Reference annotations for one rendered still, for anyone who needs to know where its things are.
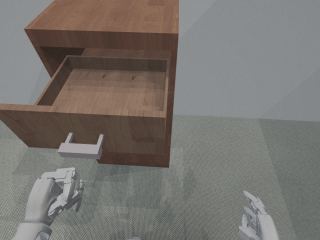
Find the robot left hand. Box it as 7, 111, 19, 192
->
24, 167, 85, 226

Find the drawer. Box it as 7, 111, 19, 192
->
0, 55, 170, 155

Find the robot right hand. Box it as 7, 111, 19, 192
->
239, 190, 280, 240

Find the handle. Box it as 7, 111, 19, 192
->
57, 132, 105, 160

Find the cabinet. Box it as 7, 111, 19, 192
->
24, 0, 179, 168

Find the robot left forearm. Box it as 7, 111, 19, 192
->
11, 221, 52, 240

